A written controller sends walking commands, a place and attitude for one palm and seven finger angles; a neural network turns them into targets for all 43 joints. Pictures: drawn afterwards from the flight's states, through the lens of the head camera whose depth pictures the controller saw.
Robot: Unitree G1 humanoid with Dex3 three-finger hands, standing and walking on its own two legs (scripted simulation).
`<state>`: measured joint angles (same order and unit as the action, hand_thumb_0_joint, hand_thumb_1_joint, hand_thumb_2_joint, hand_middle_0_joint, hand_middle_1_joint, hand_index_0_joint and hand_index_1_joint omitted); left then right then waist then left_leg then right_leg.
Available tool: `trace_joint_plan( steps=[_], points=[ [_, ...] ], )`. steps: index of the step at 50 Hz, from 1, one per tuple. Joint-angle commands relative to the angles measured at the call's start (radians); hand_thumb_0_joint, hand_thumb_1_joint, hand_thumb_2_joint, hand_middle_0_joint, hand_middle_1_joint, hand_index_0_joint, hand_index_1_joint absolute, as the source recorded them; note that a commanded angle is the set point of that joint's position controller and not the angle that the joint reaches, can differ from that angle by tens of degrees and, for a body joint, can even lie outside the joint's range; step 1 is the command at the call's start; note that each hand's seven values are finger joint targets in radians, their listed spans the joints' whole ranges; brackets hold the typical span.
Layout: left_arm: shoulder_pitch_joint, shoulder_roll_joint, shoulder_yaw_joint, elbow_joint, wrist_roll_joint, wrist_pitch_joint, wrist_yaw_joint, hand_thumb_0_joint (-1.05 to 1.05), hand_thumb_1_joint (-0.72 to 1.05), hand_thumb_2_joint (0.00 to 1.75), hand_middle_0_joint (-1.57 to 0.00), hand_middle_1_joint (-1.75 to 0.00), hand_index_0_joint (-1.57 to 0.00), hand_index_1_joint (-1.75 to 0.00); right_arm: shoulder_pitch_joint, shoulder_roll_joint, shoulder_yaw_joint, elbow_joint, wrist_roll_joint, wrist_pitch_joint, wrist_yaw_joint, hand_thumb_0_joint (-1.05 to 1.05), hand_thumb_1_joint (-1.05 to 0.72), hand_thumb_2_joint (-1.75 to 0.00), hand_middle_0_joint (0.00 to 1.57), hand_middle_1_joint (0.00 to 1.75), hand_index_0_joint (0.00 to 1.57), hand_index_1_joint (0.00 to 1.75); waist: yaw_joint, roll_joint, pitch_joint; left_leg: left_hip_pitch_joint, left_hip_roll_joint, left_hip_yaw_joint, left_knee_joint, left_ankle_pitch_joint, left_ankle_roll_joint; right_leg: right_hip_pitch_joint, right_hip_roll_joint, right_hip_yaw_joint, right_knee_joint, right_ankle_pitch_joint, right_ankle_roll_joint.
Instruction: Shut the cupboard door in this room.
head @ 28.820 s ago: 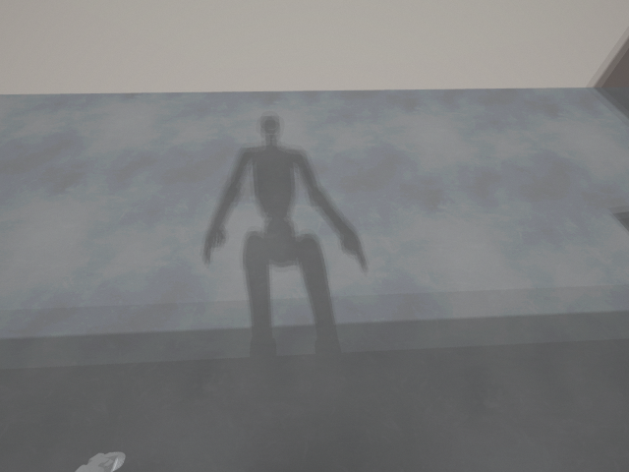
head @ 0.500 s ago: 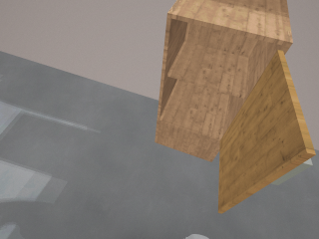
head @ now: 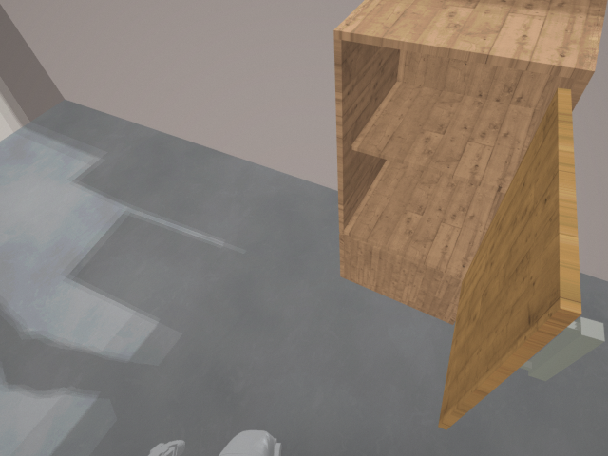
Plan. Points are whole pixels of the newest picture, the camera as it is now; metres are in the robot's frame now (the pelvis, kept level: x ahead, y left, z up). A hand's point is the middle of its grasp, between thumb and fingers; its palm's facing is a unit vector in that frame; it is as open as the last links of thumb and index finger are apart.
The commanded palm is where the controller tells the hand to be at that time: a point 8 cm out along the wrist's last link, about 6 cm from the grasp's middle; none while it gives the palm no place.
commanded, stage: turn or walk to find it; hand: left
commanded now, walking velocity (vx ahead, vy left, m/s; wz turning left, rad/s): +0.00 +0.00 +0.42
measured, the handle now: (543, 347) +0.27 -0.30 -0.04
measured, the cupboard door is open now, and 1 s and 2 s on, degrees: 97 97 97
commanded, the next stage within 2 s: stand and wait in 0.70 s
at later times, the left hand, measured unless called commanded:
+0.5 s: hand out of the picture -0.08 +0.25 -0.19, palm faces +0.29 -0.92 -0.27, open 7.4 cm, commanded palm none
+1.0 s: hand out of the picture -0.01 +0.19 -0.15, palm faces +0.37 -0.89 -0.26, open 7.4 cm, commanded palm none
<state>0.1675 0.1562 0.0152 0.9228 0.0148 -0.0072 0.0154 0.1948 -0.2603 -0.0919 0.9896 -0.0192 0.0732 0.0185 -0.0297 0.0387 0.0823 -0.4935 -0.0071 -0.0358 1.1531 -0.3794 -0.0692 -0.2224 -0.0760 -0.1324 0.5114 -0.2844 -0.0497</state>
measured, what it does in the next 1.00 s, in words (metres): steps on the spot, turning left: left foot, then right foot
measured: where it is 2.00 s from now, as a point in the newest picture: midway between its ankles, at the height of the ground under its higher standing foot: outside the picture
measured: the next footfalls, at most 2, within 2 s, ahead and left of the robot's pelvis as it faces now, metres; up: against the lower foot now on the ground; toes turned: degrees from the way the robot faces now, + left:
left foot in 0.40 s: -0.03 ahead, +0.15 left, +0.00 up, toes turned +16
right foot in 0.82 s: +0.06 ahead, -0.08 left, +0.00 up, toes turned +16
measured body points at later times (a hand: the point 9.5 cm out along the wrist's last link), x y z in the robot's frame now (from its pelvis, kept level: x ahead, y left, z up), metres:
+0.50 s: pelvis -0.03 +0.03 -0.01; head +0.01 +0.07 +0.44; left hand -0.09 +0.30 -0.17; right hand +0.16 -0.17 -0.14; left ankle -0.07 +0.13 -0.74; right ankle -0.02 -0.09 -0.69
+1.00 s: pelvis -0.01 -0.01 +0.00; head +0.04 -0.03 +0.45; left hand -0.03 +0.24 -0.13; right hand +0.13 -0.22 -0.17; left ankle -0.10 +0.12 -0.68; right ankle +0.03 -0.09 -0.74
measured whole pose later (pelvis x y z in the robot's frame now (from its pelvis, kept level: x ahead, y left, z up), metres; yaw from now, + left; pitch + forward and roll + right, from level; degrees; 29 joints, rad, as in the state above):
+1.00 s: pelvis -0.01 -0.01 +0.00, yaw +23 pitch -1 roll +2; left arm 0.18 0.16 0.01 0.97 0.02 -0.01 0.01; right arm 0.19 -0.23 -0.06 1.03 -0.01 0.06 0.00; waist -0.01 0.04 0.09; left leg -0.37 0.00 -0.03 0.95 -0.44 -0.04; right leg -0.22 -0.05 -0.10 0.50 -0.28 -0.04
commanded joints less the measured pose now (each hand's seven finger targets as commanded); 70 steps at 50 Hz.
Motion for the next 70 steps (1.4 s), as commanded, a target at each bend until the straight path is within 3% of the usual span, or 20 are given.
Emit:
trace_joint_plan(
  steps=[1,13,17,18,20,22,26,33,38,39,40,41,42,45,47,55,60,63,65,70],
  points=[
    [0.08,0.205,0.06,-0.042,0.002,-0.019,0.017,0.0,0.9,0.9,-0.2,-0.3,-0.2,-0.3,0.003,-0.049,-0.007,-0.052,0.0,-0.011,0.0,0.0,-0.9,-0.9,0.2,0.3,0.2,0.3,0.039,-0.201,-0.058,-0.061,0.042,-0.002,0.033,0.028,-0.021,0.096,-0.238,0.143,-0.193,0.392,-0.058],
    [0.155,0.268,0.076,0.005,0.016,-0.003,0.014,0.0,0.9,0.9,-0.2,-0.3,-0.2,-0.3,-0.135,-0.037,0.029,-0.099,0.015,-0.028,-0.002,0.0,-0.9,-0.9,0.2,0.3,0.2,0.3,0.094,-0.24,-0.113,0.073,0.044,0.084,-0.352,-0.101,0.011,0.182,-0.307,0.111,-0.151,0.481,-0.116],
    [0.109,0.286,0.085,0.014,0.009,0.005,0.01,0.0,0.9,0.9,-0.2,-0.3,-0.2,-0.3,-0.057,-0.046,0.032,-0.09,0.013,-0.044,-0.005,0.0,-0.9,-0.9,0.2,0.3,0.2,0.3,0.041,-0.201,-0.143,0.262,0.042,0.13,-0.63,0.067,0.032,0.094,-0.297,0.037,-0.061,0.368,-0.049],
    [0.107,0.272,0.084,0.016,0.002,0.01,0.008,0.0,0.9,0.9,-0.2,-0.3,-0.2,-0.3,-0.021,-0.071,0.025,-0.08,0.01,-0.052,-0.003,0.0,-0.9,-0.9,0.2,0.3,0.2,0.3,0.016,-0.139,-0.158,0.38,0.062,0.105,-0.76,0.179,0.048,0.011,-0.267,-0.009,0.029,0.286,0.001],
    [0.09,0.173,0.056,-0.04,-0.001,0.022,-0.002,0.0,0.9,0.9,-0.2,-0.3,-0.2,-0.3,0.033,-0.24,-0.013,-0.086,0.002,-0.053,-0.013,0.0,-0.9,-0.9,0.2,0.3,0.2,0.3,-0.016,0.277,-0.141,0.51,0.425,-0.33,-0.862,0.603,0.235,-0.34,-0.058,-0.045,0.396,-0.361,0.117],
    [-0.003,0.186,0.061,-0.039,0.005,0.043,0.004,0.0,0.9,0.9,-0.2,-0.3,-0.2,-0.3,0.014,-0.206,-0.007,-0.07,-0.002,-0.048,-0.032,0.0,-0.9,-0.9,0.2,0.3,0.2,0.3,-0.019,0.213,-0.087,0.391,0.366,-0.282,-0.862,0.519,0.262,-0.354,-0.051,0.093,0.553,-0.287,0.114],
    [0.059,0.193,0.062,0.004,0.001,0.038,-0.008,0.0,0.9,0.9,-0.2,-0.3,-0.2,-0.3,-0.059,-0.143,0.012,-0.094,0.006,-0.064,-0.038,0.0,-0.9,-0.9,0.2,0.3,0.2,0.3,0.035,0.096,-0.099,0.427,0.238,-0.13,-0.821,0.638,0.219,-0.337,-0.029,0.102,0.589,-0.125,0.134],
    [-0.013,0.165,0.049,-0.04,-0.007,0.037,0.0,0.0,0.9,0.9,-0.2,-0.3,-0.2,-0.3,-0.004,-0.147,-0.005,-0.082,-0.001,-0.057,-0.033,0.0,-0.9,-0.9,0.2,0.3,0.2,0.3,0.005,0.125,-0.094,0.407,0.233,-0.187,-0.789,0.644,0.237,-0.252,0.004,0.093,0.365,-0.171,0.141],
    [0.085,0.151,0.044,-0.015,-0.009,0.015,0.003,0.0,0.9,0.9,-0.2,-0.3,-0.2,-0.3,-0.034,-0.132,-0.008,-0.085,0.001,-0.053,-0.033,0.0,-0.9,-0.9,0.2,0.3,0.2,0.3,0.051,0.123,-0.138,0.31,0.185,-0.21,-0.707,0.572,0.191,-0.003,0.046,0.058,0.01,0.003,0.117],
    [0.118,0.171,0.046,0.002,-0.007,0.004,0.006,0.0,0.9,0.9,-0.2,-0.3,-0.2,-0.3,-0.031,-0.11,-0.004,-0.081,0.007,-0.057,-0.03,0.0,-0.9,-0.9,0.2,0.3,0.2,0.3,0.068,0.065,-0.147,0.245,0.147,-0.183,-0.661,0.456,0.149,0.107,0.022,0.075,-0.117,0.119,0.112],
    [0.137,0.228,0.054,0.009,0.006,-0.01,0.013,0.0,0.9,0.9,-0.2,-0.3,-0.2,-0.3,-0.003,-0.052,0.005,-0.08,0.015,-0.062,-0.025,0.0,-0.9,-0.9,0.2,0.3,0.2,0.3,0.067,-0.101,-0.169,0.117,0.067,-0.093,-0.54,0.232,0.088,0.233,-0.142,0.227,-0.172,0.224,0.068],
    [0.129,0.295,0.06,0.006,0.012,-0.015,0.016,0.0,0.9,0.9,-0.2,-0.3,-0.2,-0.3,-0.003,-0.006,0.018,-0.101,0.017,-0.061,-0.023,0.0,-0.9,-0.9,0.2,0.3,0.2,0.3,0.066,-0.296,-0.14,0.005,-0.042,-0.002,-0.396,-0.148,0.04,0.233,-0.34,0.421,-0.197,0.378,-0.045],
    [0.138,0.29,0.066,0.003,0.002,-0.016,0.015,0.0,0.9,0.9,-0.2,-0.3,-0.2,-0.3,-0.027,-0.049,0.008,-0.096,0.011,-0.038,-0.03,0.0,-0.9,-0.9,0.2,0.3,0.2,0.3,0.089,-0.323,-0.13,0.061,-0.006,-0.06,-0.261,-0.235,0.046,0.085,-0.375,0.455,-0.232,0.355,-0.107],
    [0.029,0.212,0.051,-0.006,0.002,-0.011,0.02,0.0,0.9,0.9,-0.2,-0.3,-0.2,-0.3,0.015,-0.029,0.011,-0.027,0.006,-0.032,-0.023,0.0,-0.9,-0.9,0.2,0.3,0.2,0.3,0.032,-0.166,-0.061,0.051,0.018,-0.034,-0.108,-0.094,0.038,0.061,-0.244,0.282,-0.188,0.422,-0.11],
    [0.038,0.194,0.044,-0.002,0.003,-0.016,0.016,0.0,0.9,0.9,-0.2,-0.3,-0.2,-0.3,0.03,-0.017,0.018,-0.009,0.009,-0.029,-0.021,0.0,-0.9,-0.9,0.2,0.3,0.2,0.3,0.03,-0.19,-0.067,0.084,0.024,-0.008,-0.135,-0.047,0.026,0.053,-0.199,0.205,-0.182,0.462,-0.082],
    [0.133,0.236,0.068,0.061,0.009,-0.011,0.021,0.0,0.9,0.9,-0.2,-0.3,-0.2,-0.3,-0.039,0.0,0.036,-0.004,0.017,-0.045,-0.024,0.0,-0.9,-0.9,0.2,0.3,0.2,0.3,0.083,-0.204,-0.108,0.115,0.025,0.054,-0.405,-0.095,0.019,0.197,-0.239,0.21,-0.15,0.569,-0.126],
    [0.095,0.234,0.071,0.073,-0.002,0.002,0.022,0.0,0.9,0.9,-0.2,-0.3,-0.2,-0.3,0.024,-0.004,0.041,0.02,0.014,-0.06,-0.025,0.0,-0.9,-0.9,0.2,0.3,0.2,0.3,0.035,-0.171,-0.129,0.321,0.03,0.085,-0.731,0.148,0.034,0.096,-0.219,0.135,-0.052,0.423,-0.035],
    [0.058,0.137,0.045,0.024,-0.007,0.025,0.013,0.0,0.9,0.9,-0.2,-0.3,-0.2,-0.3,0.053,-0.148,0.008,0.005,-0.001,-0.06,-0.029,0.0,-0.9,-0.9,0.2,0.3,0.2,0.3,0.002,0.236,-0.088,0.383,0.374,-0.32,-0.894,0.474,0.244,-0.201,-0.006,0.006,0.299,-0.295,0.101],
    [-0.003,0.155,0.052,0.028,0.0,0.042,0.012,0.0,0.9,0.9,-0.2,-0.3,-0.2,-0.3,0.015,-0.123,0.012,0.003,-0.004,-0.057,-0.044,0.0,-0.9,-0.9,0.2,0.3,0.2,0.3,0.008,0.185,-0.016,0.293,0.329,-0.299,-0.908,0.387,0.268,-0.235,-0.026,0.105,0.46,-0.272,0.095],
    [0.022,0.142,0.05,0.037,-0.002,0.034,0.0,0.0,0.9,0.9,-0.2,-0.3,-0.2,-0.3,0.006,-0.123,0.01,-0.018,0.0,-0.065,-0.045,0.0,-0.9,-0.9,0.2,0.3,0.2,0.3,0.019,0.085,-0.084,0.412,0.241,-0.19,-0.847,0.527,0.234,-0.266,-0.004,0.1,0.452,-0.177,0.119]
  ],
)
